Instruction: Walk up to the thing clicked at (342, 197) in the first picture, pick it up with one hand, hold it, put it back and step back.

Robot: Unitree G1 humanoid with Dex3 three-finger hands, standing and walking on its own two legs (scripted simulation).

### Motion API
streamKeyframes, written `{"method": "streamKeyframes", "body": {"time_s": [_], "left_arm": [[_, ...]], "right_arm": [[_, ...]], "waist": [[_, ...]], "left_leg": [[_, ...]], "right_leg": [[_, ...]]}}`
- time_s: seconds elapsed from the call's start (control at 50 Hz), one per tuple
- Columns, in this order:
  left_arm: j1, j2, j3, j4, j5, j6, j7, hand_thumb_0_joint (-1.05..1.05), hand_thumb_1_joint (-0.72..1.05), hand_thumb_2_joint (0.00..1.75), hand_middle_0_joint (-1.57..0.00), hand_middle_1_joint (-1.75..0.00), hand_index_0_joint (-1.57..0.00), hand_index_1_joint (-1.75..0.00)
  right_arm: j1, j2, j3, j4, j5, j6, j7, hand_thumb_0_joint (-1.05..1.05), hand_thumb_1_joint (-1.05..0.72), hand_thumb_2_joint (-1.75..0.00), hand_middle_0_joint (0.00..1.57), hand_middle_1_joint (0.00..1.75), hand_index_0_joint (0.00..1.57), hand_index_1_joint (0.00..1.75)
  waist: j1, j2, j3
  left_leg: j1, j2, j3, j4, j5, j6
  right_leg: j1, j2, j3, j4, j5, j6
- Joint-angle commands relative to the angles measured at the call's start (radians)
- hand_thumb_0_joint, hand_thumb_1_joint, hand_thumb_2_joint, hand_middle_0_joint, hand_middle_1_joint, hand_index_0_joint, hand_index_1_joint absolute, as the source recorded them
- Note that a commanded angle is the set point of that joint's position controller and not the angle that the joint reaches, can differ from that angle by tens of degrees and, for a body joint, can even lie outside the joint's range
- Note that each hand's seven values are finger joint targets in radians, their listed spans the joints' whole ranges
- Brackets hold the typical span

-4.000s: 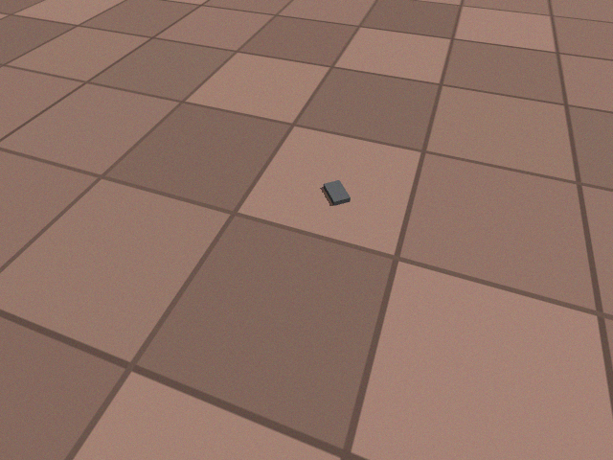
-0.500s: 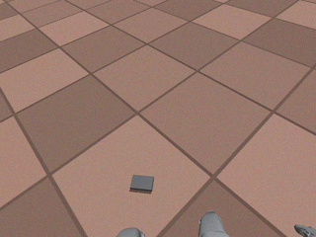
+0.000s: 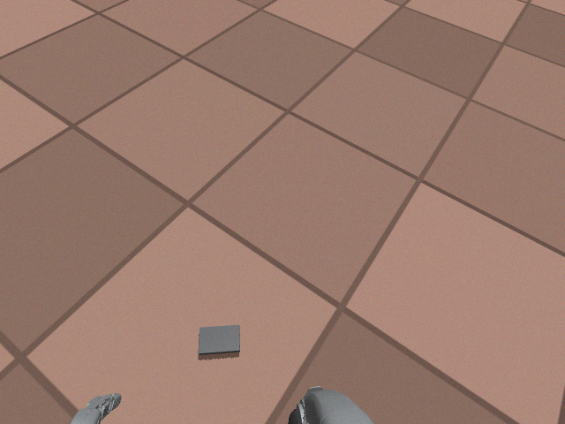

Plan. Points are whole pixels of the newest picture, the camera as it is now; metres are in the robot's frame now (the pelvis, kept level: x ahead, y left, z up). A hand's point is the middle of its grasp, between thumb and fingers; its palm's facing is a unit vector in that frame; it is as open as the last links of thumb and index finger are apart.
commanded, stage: walk up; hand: left
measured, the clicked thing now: (219, 339) +0.41 +0.14 -0.75
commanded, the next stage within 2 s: none
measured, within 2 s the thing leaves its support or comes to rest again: neither
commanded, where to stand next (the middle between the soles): +0.04 -0.06 m, yaw +1 degrees
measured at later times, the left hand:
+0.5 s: hand (123, 399) +0.19 +0.24 -0.17, palm faces -0.07 -0.92 -0.38, open 7.4 cm
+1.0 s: hand out of the picture +0.07 +0.17 -0.12, palm faces -0.02 -0.85 -0.53, open 7.4 cm
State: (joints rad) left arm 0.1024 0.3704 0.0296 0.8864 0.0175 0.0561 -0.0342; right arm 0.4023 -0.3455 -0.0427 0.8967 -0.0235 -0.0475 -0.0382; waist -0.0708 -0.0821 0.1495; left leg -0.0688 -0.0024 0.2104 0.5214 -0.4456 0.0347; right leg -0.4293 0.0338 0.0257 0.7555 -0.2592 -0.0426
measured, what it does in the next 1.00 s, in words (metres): steps to the right: right foot, then left foot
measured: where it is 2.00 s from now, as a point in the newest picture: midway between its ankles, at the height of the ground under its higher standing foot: outside the picture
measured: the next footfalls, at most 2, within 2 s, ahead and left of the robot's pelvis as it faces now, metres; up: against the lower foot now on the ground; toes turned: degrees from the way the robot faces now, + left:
right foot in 0.04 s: +0.08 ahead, -0.09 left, +0.00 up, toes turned +0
left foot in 0.38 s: +0.22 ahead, +0.11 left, +0.00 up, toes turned +1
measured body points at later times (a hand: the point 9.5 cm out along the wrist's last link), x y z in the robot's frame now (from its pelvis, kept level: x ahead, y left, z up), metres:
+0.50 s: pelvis +0.07 -0.03 -0.02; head +0.14 -0.02 +0.42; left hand +0.19 +0.29 -0.14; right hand +0.15 -0.36 -0.12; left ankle +0.18 +0.11 -0.72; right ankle +0.03 -0.12 -0.66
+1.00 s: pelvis +0.00 -0.12 -0.01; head +0.06 -0.17 +0.43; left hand +0.07 +0.21 -0.09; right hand +0.09 -0.44 -0.16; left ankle +0.01 +0.04 -0.65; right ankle -0.01 -0.24 -0.72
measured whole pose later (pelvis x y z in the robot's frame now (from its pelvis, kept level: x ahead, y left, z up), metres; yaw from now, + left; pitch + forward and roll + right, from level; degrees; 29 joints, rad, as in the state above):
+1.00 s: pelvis +0.00 -0.12 -0.01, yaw -1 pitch -1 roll +2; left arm 0.26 0.37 0.07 0.84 0.03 -0.04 0.04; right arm 0.19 -0.44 -0.08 0.85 -0.03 0.07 0.00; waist 0.01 0.08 0.15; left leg -0.53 -0.08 -0.12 1.17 -0.45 -0.01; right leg -0.31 -0.06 0.03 0.77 -0.44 0.00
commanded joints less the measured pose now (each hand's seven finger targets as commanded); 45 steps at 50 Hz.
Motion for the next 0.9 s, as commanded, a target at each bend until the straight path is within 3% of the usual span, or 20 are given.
{"method": "streamKeyframes", "body": {"time_s": [0.0,0.04,0.08,0.12,0.18,0.28,0.34,0.36,0.38,0.4,0.42,0.52,0.62,0.66,0.68,0.7,0.72,0.74,0.8,0.88], "left_arm": [[-0.013,0.148,0.052,-0.079,0.000,-0.034,0.013,0.00,0.90,0.90,-0.20,-0.30,-0.20,-0.30],[0.167,0.225,0.089,-0.024,0.008,-0.049,0.022,0.00,0.90,0.90,-0.20,-0.30,-0.20,-0.30],[0.259,0.274,0.107,-0.034,-0.017,-0.042,0.043,0.00,0.90,0.90,-0.20,-0.30,-0.20,-0.30],[0.152,0.221,0.098,-0.068,-0.032,-0.032,0.057,0.00,0.90,0.90,-0.20,-0.30,-0.20,-0.30],[0.010,0.180,0.083,-0.107,-0.004,-0.042,0.055,0.00,0.90,0.90,-0.20,-0.30,-0.20,-0.30],[0.023,0.196,0.081,-0.170,0.033,-0.019,0.022,0.00,0.90,0.90,-0.20,-0.30,-0.20,-0.30],[-0.040,0.180,0.072,-0.212,0.005,0.010,0.010,0.00,0.90,0.90,-0.20,-0.30,-0.20,-0.30],[-0.025,0.142,0.057,-0.226,-0.007,0.008,0.013,0.00,0.90,0.90,-0.20,-0.30,-0.20,-0.30],[0.053,0.110,0.054,-0.223,-0.011,0.012,0.017,0.00,0.90,0.90,-0.20,-0.30,-0.20,-0.30],[0.149,0.170,0.072,-0.175,-0.006,0.041,0.024,0.00,0.90,0.90,-0.20,-0.30,-0.20,-0.30],[0.197,0.216,0.076,-0.163,-0.005,0.050,0.034,0.00,0.90,0.90,-0.20,-0.30,-0.20,-0.30],[0.140,0.237,0.104,-0.159,-0.006,0.041,0.010,0.00,0.90,0.90,-0.20,-0.30,-0.20,-0.30],[0.232,0.206,0.099,-0.100,-0.029,0.006,0.011,0.00,0.90,0.90,-0.20,-0.30,-0.20,-0.30],[0.334,0.224,0.116,-0.030,-0.019,-0.015,0.028,0.00,0.90,0.90,-0.20,-0.30,-0.20,-0.30],[0.319,0.276,0.127,-0.036,0.004,-0.026,0.038,0.00,0.90,0.90,-0.20,-0.30,-0.20,-0.30],[0.238,0.387,0.145,-0.086,0.028,-0.034,0.049,0.00,0.90,0.90,-0.20,-0.30,-0.20,-0.30],[0.144,0.498,0.151,-0.141,0.032,-0.035,0.060,0.00,0.90,0.90,-0.20,-0.30,-0.20,-0.30],[0.055,0.485,0.146,-0.151,0.028,-0.044,0.066,0.00,0.90,0.90,-0.20,-0.30,-0.20,-0.30],[0.051,0.308,0.127,-0.099,0.014,-0.075,0.084,0.00,0.90,0.90,-0.20,-0.30,-0.20,-0.30],[0.197,0.303,0.129,-0.093,0.012,-0.104,0.103,0.00,0.90,0.90,-0.20,-0.30,-0.20,-0.30]], "right_arm": [[0.031,-0.297,-0.082,-0.051,0.008,-0.016,-0.028,0.00,-0.90,-0.90,0.20,0.30,0.20,0.30],[-0.020,-0.261,-0.062,-0.082,0.027,-0.023,-0.023,0.00,-0.90,-0.90,0.20,0.30,0.20,0.30],[-0.075,-0.240,-0.047,-0.113,0.048,-0.026,-0.034,0.00,-0.90,-0.90,0.20,0.30,0.20,0.30],[-0.081,-0.256,-0.054,-0.087,0.035,-0.031,-0.038,0.00,-0.90,-0.90,0.20,0.30,0.20,0.30],[-0.021,-0.219,-0.038,-0.057,0.036,-0.017,-0.029,0.00,-0.90,-0.90,0.20,0.30,0.20,0.30],[-0.038,-0.218,-0.045,-0.052,0.045,-0.016,-0.057,0.00,-0.90,-0.90,0.20,0.30,0.20,0.30],[0.089,-0.237,-0.073,-0.007,0.026,-0.021,-0.079,0.00,-0.90,-0.90,0.20,0.30,0.20,0.30],[0.102,-0.293,-0.088,-0.022,0.005,-0.021,-0.084,0.00,-0.90,-0.90,0.20,0.30,0.20,0.30],[0.054,-0.350,-0.098,-0.063,-0.007,-0.021,-0.090,0.00,-0.90,-0.90,0.20,0.30,0.20,0.30],[-0.040,-0.370,-0.101,-0.099,0.005,-0.016,-0.089,0.00,-0.90,-0.90,0.20,0.30,0.20,0.30],[-0.146,-0.419,-0.112,-0.133,0.024,-0.017,-0.089,0.00,-0.90,-0.90,0.20,0.30,0.20,0.30],[-0.176,-0.337,-0.094,-0.148,0.000,-0.005,-0.078,0.00,-0.90,-0.90,0.20,0.30,0.20,0.30],[-0.282,-0.350,-0.082,-0.187,-0.029,0.028,-0.019,0.00,-0.90,-0.90,0.20,0.30,0.20,0.30],[-0.306,-0.323,-0.074,-0.191,-0.019,0.061,-0.003,0.00,-0.90,-0.90,0.20,0.30,0.20,0.30],[-0.295,-0.237,-0.049,-0.196,-0.004,0.074,-0.001,0.00,-0.90,-0.90,0.20,0.30,0.20,0.30],[-0.272,-0.174,-0.033,-0.215,0.007,0.081,-0.004,0.00,-0.90,-0.90,0.20,0.30,0.20,0.30],[-0.338,-0.253,-0.068,-0.232,0.004,0.080,-0.017,0.00,-0.90,-0.90,0.20,0.30,0.20,0.30],[-0.350,-0.294,-0.084,-0.204,-0.005,0.075,-0.017,0.00,-0.90,-0.90,0.20,0.30,0.20,0.30],[-0.207,-0.237,-0.074,-0.106,0.021,0.077,0.002,0.00,-0.90,-0.90,0.20,0.30,0.20,0.30],[-0.245,-0.268,-0.084,-0.140,0.007,0.079,0.015,0.00,-0.90,-0.90,0.20,0.30,0.20,0.30]], "waist": [[0.036,0.223,-0.158],[0.145,0.073,-0.271],[0.221,-0.147,-0.337],[0.155,0.035,-0.202],[0.062,0.005,-0.083],[0.097,-0.104,-0.091],[0.013,-0.023,-0.211],[-0.017,0.056,-0.235],[0.019,0.238,-0.287],[0.080,0.083,-0.287],[0.104,0.184,-0.264],[0.082,0.199,-0.193],[0.093,0.350,-0.265],[0.143,0.207,-0.257],[0.154,0.000,-0.165],[0.119,-0.205,-0.105],[0.136,-0.203,-0.076],[0.106,-0.179,-0.031],[0.034,-0.042,-0.024],[0.110,-0.073,-0.139]], "left_leg": [[0.174,0.257,-0.189,0.091,1.025,-0.023],[-0.111,0.190,-0.144,0.409,0.840,-0.050],[-0.546,-0.064,-0.164,0.829,-0.207,-0.119],[-0.473,0.020,-0.301,0.819,-0.205,-0.082],[-0.336,0.001,-0.237,0.609,-0.051,-0.038],[-0.344,-0.001,-0.113,0.169,0.158,-0.054],[-0.027,-0.047,-0.074,-0.090,0.605,-0.057],[0.078,0.062,-0.232,-0.072,0.655,-0.006],[0.101,0.365,-0.568,-0.094,0.854,0.112],[-0.054,0.491,-0.692,-0.127,0.754,0.217],[-0.093,0.612,-0.798,-0.148,0.763,0.320],[-0.254,0.322,-0.363,-0.035,0.585,0.206],[-0.214,0.231,-0.286,0.033,0.272,0.155],[-0.369,0.157,-0.223,0.248,0.223,0.123],[-0.567,0.065,-0.194,0.431,0.044,0.066],[-0.723,-0.059,-0.298,0.558,-0.211,-0.006],[-0.614,-0.049,-0.423,0.664,-0.221,-0.028],[-0.554,-0.015,-0.456,0.695,-0.169,-0.025],[-0.641,-0.084,-0.432,0.722,-0.003,-0.017],[-0.670,-0.049,-0.396,0.714,0.012,-0.044]], "right_leg": [[0.085,-0.001,-0.082,-0.242,-0.002,-0.037],[0.492,-0.065,0.050,-0.272,0.349,-0.130],[0.717,-0.422,0.606,-0.270,0.755,-0.458],[0.464,-0.379,0.394,-0.319,0.733,-0.381],[0.191,-0.207,0.128,-0.294,0.781,-0.228],[0.263,-0.129,0.062,-0.190,0.741,-0.181],[0.113,-0.026,-0.008,0.102,0.367,-0.071],[-0.027,-0.015,0.037,0.171,0.189,-0.030],[-0.136,0.049,0.053,0.365,-0.367,0.010],[-0.042,0.036,0.151,0.532,-0.358,0.025],[-0.050,-0.007,0.203,0.674,-0.373,0.033],[-0.030,-0.009,0.194,0.649,-0.254,0.045],[0.118,-0.053,-0.004,0.072,-0.301,0.060],[0.273,-0.030,-0.042,-0.204,-0.133,0.069],[0.245,-0.061,0.129,-0.270,-0.159,0.035],[0.120,-0.299,0.524,-0.344,-0.116,-0.061],[-0.071,-0.471,0.764,-0.483,-0.114,-0.227],[-0.143,-0.478,0.739,-0.487,-0.160,-0.231],[0.138,-0.238,0.247,-0.191,0.360,-0.091],[0.396,-0.308,0.308,-0.159,0.483,-0.177]]}}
